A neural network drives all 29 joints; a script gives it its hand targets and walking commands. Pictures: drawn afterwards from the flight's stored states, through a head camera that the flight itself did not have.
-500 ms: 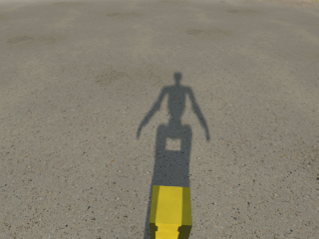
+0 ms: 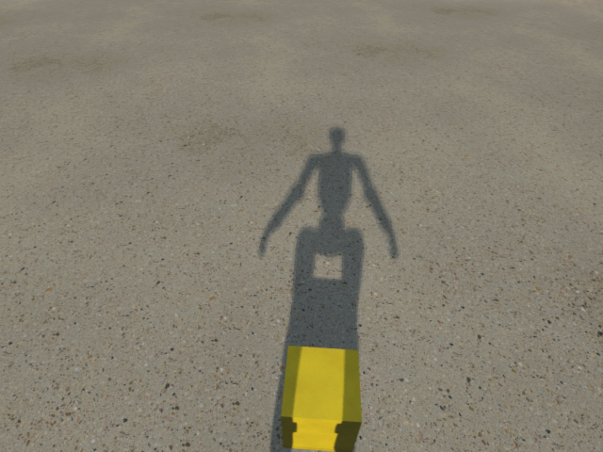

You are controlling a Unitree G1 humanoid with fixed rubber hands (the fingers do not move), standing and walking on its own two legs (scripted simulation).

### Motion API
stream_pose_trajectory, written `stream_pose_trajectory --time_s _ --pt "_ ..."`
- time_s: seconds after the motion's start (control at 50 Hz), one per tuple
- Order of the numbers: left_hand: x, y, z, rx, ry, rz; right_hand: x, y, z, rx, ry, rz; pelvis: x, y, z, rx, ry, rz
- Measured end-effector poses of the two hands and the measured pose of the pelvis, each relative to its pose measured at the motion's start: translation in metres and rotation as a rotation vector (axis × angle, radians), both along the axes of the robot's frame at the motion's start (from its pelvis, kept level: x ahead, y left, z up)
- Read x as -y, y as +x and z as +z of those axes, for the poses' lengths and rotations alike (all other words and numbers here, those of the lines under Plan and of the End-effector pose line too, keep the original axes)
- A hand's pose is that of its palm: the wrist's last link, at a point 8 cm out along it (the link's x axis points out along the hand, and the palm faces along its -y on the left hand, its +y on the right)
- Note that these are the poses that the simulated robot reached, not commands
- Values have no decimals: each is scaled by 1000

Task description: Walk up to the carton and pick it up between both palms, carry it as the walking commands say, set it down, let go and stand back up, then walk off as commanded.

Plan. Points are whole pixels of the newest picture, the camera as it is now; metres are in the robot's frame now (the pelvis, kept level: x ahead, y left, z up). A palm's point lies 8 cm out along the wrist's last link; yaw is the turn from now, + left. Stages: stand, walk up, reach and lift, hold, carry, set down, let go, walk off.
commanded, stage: stand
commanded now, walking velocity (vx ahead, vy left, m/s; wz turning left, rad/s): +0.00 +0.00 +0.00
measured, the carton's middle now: (320, 399) +0.48 -0.03 -0.66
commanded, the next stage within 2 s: walk off in 0.06 s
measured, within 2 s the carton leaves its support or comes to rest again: neither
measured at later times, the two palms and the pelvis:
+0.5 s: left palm out of the picture +0.04 +0.29 -0.14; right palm out of the picture +0.07 -0.28 -0.12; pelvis +0.00 +0.00 -0.01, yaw +3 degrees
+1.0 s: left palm out of the picture -0.05 +0.34 -0.13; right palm out of the picture +0.11 -0.19 -0.12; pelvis -0.03 +0.05 +0.00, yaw +17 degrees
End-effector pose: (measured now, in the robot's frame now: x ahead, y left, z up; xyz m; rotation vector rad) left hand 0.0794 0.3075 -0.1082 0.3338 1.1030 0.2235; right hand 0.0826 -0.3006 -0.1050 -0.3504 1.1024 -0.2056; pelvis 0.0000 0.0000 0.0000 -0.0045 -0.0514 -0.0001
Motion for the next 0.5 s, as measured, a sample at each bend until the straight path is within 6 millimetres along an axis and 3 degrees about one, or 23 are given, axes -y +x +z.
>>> stream_pose_trajectory --time_s 0.32,0.5 --pt "-3 -13 0 -64 16 20 3 -10 -6 -53 4 -9 2 2 1 -9 1 1" --pt "16 -43 -28 -132 -46 81 -25 -13 -17 -104 43 25 -1 -4 -6 -22 -32 56"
